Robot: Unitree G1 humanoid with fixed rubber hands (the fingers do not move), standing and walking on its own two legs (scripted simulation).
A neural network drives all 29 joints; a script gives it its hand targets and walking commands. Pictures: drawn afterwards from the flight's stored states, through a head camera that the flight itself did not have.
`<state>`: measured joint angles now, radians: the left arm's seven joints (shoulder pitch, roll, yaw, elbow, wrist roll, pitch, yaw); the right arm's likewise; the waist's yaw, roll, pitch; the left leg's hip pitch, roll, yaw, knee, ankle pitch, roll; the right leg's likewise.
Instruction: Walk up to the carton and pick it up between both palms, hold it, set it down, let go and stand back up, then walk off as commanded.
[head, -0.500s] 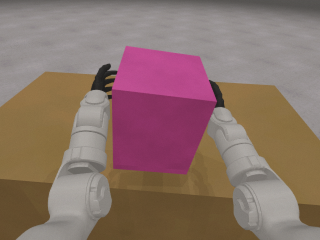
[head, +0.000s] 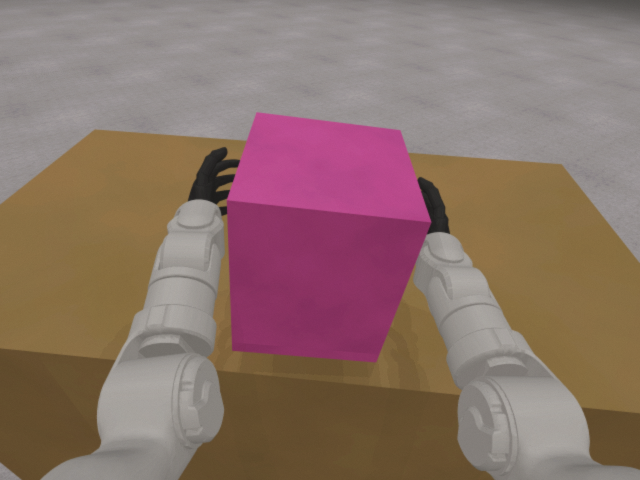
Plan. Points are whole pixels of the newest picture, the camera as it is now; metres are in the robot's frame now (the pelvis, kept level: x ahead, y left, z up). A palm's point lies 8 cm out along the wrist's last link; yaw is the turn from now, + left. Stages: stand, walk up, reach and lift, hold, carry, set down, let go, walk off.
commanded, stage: set down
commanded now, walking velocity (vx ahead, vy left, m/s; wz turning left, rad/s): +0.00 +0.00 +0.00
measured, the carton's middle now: (317, 239) +0.42 +0.02 +0.13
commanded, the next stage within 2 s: none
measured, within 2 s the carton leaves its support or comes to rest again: rests again in 1.22 s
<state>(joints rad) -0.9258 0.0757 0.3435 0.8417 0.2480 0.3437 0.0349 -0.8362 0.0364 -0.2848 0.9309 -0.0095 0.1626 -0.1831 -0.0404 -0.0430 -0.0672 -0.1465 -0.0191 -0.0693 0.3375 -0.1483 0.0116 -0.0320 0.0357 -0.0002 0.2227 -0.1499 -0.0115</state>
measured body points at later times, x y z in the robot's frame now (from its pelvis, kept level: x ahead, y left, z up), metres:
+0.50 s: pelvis +0.00 +0.00 +0.00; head -0.03 +0.03 +0.45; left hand +0.43 +0.15 +0.16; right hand +0.40 -0.14 +0.13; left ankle +0.02 +0.11 -0.75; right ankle -0.02 -0.11 -0.75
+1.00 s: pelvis +0.00 +0.00 +0.00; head -0.02 +0.03 +0.45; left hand +0.42 +0.16 +0.13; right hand +0.40 -0.13 +0.11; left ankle +0.02 +0.11 -0.75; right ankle -0.02 -0.11 -0.75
